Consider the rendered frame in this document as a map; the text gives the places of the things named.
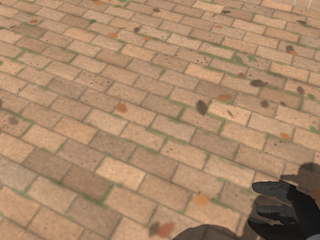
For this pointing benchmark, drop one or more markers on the robot right hand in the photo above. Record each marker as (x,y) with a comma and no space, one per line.
(300,221)

